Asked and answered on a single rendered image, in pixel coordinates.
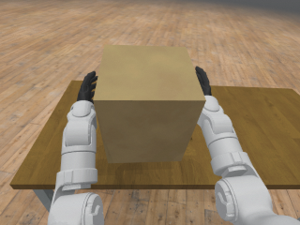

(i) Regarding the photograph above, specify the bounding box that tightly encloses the robot left upper arm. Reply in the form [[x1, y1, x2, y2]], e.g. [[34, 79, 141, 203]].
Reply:
[[48, 192, 104, 225]]

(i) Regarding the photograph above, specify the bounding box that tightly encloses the robot right upper arm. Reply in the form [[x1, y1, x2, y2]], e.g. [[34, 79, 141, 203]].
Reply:
[[215, 174, 300, 225]]

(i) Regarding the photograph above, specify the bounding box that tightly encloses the robot left forearm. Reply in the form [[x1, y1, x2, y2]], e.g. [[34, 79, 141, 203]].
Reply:
[[47, 100, 98, 225]]

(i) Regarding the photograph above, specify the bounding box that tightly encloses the right robot hand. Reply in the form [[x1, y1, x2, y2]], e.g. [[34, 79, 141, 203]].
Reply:
[[195, 66, 212, 96]]

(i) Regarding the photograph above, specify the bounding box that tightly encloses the table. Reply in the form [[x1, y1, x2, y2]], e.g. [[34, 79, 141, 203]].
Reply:
[[10, 80, 300, 221]]

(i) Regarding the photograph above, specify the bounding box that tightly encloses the robot right forearm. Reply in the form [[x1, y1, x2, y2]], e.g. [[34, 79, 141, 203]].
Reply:
[[197, 95, 273, 209]]

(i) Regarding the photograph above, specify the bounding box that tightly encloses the carton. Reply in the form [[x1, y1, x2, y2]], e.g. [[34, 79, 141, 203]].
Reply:
[[93, 44, 206, 164]]

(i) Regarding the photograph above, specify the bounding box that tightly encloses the left robot hand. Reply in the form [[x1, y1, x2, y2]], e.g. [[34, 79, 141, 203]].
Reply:
[[77, 71, 98, 104]]

